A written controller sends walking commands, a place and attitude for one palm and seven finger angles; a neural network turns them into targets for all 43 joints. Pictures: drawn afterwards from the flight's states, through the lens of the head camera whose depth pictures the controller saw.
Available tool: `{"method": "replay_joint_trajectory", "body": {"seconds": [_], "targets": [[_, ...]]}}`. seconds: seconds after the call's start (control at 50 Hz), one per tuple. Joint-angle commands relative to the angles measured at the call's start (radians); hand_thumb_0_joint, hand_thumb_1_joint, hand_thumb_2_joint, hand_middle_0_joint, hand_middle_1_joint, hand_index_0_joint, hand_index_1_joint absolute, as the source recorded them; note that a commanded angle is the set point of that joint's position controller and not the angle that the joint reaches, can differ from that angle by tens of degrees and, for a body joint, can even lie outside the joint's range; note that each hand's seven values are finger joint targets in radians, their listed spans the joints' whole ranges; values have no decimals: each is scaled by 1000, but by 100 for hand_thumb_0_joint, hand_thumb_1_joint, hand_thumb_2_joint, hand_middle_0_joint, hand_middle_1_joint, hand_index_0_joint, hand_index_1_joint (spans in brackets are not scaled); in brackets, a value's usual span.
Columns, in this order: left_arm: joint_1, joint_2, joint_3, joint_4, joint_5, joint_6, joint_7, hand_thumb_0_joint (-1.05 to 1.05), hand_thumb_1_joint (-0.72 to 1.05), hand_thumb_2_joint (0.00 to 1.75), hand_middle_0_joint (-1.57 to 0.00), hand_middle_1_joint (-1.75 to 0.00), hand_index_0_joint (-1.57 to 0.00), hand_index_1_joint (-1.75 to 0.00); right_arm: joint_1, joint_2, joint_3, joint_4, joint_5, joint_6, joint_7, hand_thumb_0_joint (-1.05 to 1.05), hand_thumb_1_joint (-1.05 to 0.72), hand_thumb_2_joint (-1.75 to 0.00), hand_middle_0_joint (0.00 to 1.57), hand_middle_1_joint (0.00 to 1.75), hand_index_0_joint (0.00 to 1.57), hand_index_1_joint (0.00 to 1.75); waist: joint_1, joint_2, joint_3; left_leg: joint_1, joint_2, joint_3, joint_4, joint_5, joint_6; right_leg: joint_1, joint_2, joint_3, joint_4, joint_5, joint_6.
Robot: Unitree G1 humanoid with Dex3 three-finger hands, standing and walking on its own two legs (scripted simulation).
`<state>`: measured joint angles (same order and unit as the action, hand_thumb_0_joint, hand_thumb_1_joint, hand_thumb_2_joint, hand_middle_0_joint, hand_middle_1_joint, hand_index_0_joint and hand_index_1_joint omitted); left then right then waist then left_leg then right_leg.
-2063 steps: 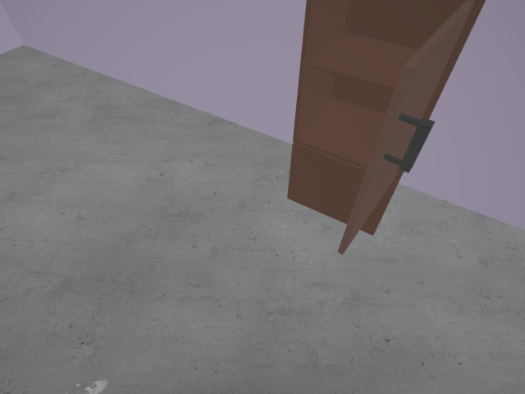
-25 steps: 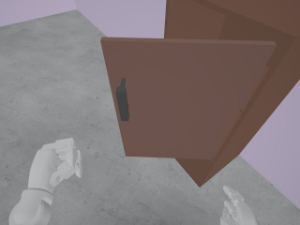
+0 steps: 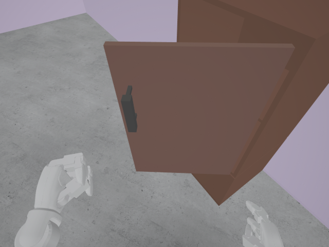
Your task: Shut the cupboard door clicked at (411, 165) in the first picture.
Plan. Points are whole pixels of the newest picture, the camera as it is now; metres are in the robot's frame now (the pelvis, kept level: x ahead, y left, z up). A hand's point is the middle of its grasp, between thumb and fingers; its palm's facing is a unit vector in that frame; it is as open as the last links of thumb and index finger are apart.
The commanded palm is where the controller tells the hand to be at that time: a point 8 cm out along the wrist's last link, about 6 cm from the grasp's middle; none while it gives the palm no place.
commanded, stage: bring the fist close to the handle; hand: left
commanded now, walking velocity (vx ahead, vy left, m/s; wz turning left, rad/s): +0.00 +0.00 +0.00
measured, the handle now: (131, 109) +0.44 +0.13 +0.09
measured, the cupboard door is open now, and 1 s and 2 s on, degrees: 53 53 42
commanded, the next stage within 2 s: push the door shut along its arc in 1.30 s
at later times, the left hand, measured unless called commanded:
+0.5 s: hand (121, 152) +0.31 +0.13 +0.09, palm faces -0.02 -1.00 -0.02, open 3.1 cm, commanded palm +0.29 +0.18 +0.09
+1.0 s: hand (144, 134) +0.36 +0.08 +0.09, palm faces -0.01 -1.00 -0.02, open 3.1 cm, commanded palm +0.33 +0.14 +0.09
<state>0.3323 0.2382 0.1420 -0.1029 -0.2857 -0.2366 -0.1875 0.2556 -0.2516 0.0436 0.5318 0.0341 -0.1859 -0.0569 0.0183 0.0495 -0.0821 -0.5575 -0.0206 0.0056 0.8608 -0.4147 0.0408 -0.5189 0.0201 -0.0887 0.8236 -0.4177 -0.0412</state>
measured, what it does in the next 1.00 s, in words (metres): stands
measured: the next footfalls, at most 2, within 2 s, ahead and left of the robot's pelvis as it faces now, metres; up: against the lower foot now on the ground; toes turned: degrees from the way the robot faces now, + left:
none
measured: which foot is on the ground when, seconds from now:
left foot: down 0.00-1.00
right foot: down 0.00-1.00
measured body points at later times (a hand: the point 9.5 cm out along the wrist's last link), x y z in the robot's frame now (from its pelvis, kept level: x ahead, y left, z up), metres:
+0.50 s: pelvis +0.00 +0.00 +0.00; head +0.03 -0.02 +0.45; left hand +0.30 +0.18 +0.09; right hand +0.16 -0.24 -0.09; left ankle +0.01 +0.09 -0.70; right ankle +0.00 -0.09 -0.70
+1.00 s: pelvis +0.00 -0.01 +0.01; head +0.03 -0.03 +0.45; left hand +0.35 +0.13 +0.10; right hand +0.15 -0.25 -0.10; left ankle +0.01 +0.09 -0.70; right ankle +0.00 -0.09 -0.70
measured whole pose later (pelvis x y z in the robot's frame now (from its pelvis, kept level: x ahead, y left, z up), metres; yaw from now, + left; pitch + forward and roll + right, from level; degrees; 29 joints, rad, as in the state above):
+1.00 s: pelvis +0.00 -0.01 +0.01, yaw -2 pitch +7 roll +0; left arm -0.20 0.10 -0.02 0.32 -0.13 -0.21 0.07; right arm 0.25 -0.24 0.02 0.58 0.01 -0.06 0.00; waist -0.02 0.04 -0.07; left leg -0.53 -0.02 0.04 0.80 -0.39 0.03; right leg -0.52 0.02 -0.05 0.80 -0.41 -0.05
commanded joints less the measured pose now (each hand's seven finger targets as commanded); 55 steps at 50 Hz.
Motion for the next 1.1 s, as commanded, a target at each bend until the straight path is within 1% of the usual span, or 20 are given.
{"method": "replay_joint_trajectory", "body": {"seconds": [0.0,0.02,0.1,0.12,0.16,0.22,0.28,0.36,0.42,0.54,0.66,0.72,0.74,0.76,0.8,0.82,0.88,0.92,1.02,1.08], "targets": [[-230,104,38,-195,-1,-61,8,0,90,90,-130,-150,-130,-150,-66,-123,-51,-143,5,-64,-10,0,-90,-90,20,30,20,30,-31,-18,-122,85,11,-53,-126,145,-14,31,-11,67,-137,143,19],[-232,111,40,-186,3,-56,14,0,90,90,-130,-150,-130,-150,-63,-124,-53,-140,4,-63,-11,0,-90,-90,20,30,20,30,-28,-49,-132,78,10,-50,-120,147,-9,46,-14,80,-146,142,21],[-327,103,25,-127,22,-35,33,0,90,90,-130,-150,-130,-150,-72,-120,-48,-135,5,-55,-10,0,-90,-90,20,30,20,30,-27,-40,-136,72,7,-46,-131,130,-11,51,-20,87,-154,116,22],[-340,126,50,-111,23,-28,42,0,90,90,-130,-150,-130,-150,-73,-121,-49,-131,3,-52,-10,0,-90,-90,20,30,20,30,-21,-58,-146,64,7,-44,-127,137,-9,70,-23,98,-160,120,22],[-381,105,39,-90,27,-24,53,0,90,90,-130,-150,-130,-150,-79,-113,-48,-132,3,-47,-7,0,-90,-90,20,30,20,30,-17,-46,-166,79,6,-36,-133,153,-11,84,-26,100,-159,147,25],[-375,124,62,-75,33,-25,68,0,90,90,-130,-150,-130,-150,-75,-115,-50,-130,1,-39,-1,0,-90,-90,20,30,20,30,0,-37,-212,98,7,-33,-135,217,-11,132,-25,96,-144,236,19],[-420,54,-13,-72,45,-26,78,0,90,90,-130,-150,-130,-150,-71,-110,-49,-130,2,-35,9,0,-90,-90,20,30,20,30,-14,-12,-198,128,10,-33,-146,235,-15,105,-19,73,-130,268,18],[-462,26,-48,-25,67,-15,106,0,90,90,-130,-150,-130,-150,-58,-116,-55,-124,0,-23,15,0,-90,-90,20,30,20,30,-29,-64,-176,128,13,-34,-146,232,-13,88,-18,69,-135,271,22],[-508,53,-26,-15,85,-17,139,0,90,90,-130,-150,-130,-150,-56,-119,-59,-120,-6,-10,15,0,-90,-90,20,30,20,30,-24,-89,-204,132,13,-31,-144,236,-10,104,-19,76,-136,273,22],[-558,20,-47,0,105,-37,178,0,90,90,-130,-150,-130,-150,-60,-107,-61,-114,-10,10,26,0,-90,-90,20,30,20,30,-17,-61,-249,161,15,-19,-143,297,-13,131,-19,75,-119,354,19],[-649,-54,-132,58,126,-24,199,0,90,90,-130,-150,-130,-150,-52,-104,-60,-107,-9,31,36,0,-90,-90,20,30,20,30,-44,-67,-211,173,19,-25,-146,280,-14,88,-15,65,-125,334,20],[-677,-19,-97,98,137,-16,220,0,90,90,-130,-150,-130,-150,-46,-112,-61,-102,-12,45,35,0,-90,-90,20,30,20,30,-37,-90,-221,162,18,-25,-148,273,-14,102,-16,69,-129,326,18],[-717,-57,-131,97,138,-16,223,0,90,90,-130,-150,-130,-150,-51,-105,-60,-103,-12,48,37,0,-90,-90,20,30,20,30,-45,-85,-225,170,16,-21,-149,268,-14,99,-18,70,-131,327,21],[-731,-46,-115,117,137,-17,229,0,90,90,-130,-150,-130,-150,-48,-105,-61,-98,-12,51,36,0,-90,-90,20,30,20,30,-42,-103,-225,169,18,-23,-149,267,-14,100,-17,69,-132,327,20],[-779,-54,-121,116,142,-29,241,0,90,90,-130,-150,-130,-150,-50,-101,-61,-94,-15,55,38,0,-90,-90,20,30,20,30,-41,-70,-250,182,14,-18,-147,281,-15,106,-18,73,-127,342,18],[-770,-24,-89,119,145,-34,252,0,90,90,-130,-150,-130,-150,-45,-104,-64,-92,-16,57,38,0,-90,-90,20,30,20,30,-29,-81,-275,184,17,-19,-145,299,-16,125,-18,75,-123,360,16],[-829,-83,-144,173,154,-41,260,0,90,90,-130,-150,-130,-150,-43,-98,-64,-82,-15,64,45,0,-90,-90,20,30,20,30,-49,-71,-247,188,19,-20,-143,289,-18,87,-15,67,-123,348,17],[-769,-47,-96,218,159,-38,271,0,90,90,-130,-150,-130,-150,-37,-105,-68,-86,-19,73,47,0,-90,-90,20,30,20,30,-24,-87,-260,175,16,-15,-148,295,-17,116,-15,71,-125,357,16],[-775,-1,-47,229,149,-43,264,0,90,90,-130,-150,-130,-150,-45,-103,-67,-99,-17,95,45,0,-90,-90,20,30,20,30,-15,-124,-257,141,9,5,-160,270,-11,173,-25,102,-154,371,26],[-804,-37,-85,196,144,-67,253,0,90,90,-130,-150,-130,-150,-50,-96,-66,-99,-14,94,47,0,-90,-90,20,30,20,30,-27,-86,-252,161,8,10,-160,274,-10,164,-26,104,-158,390,26]]}}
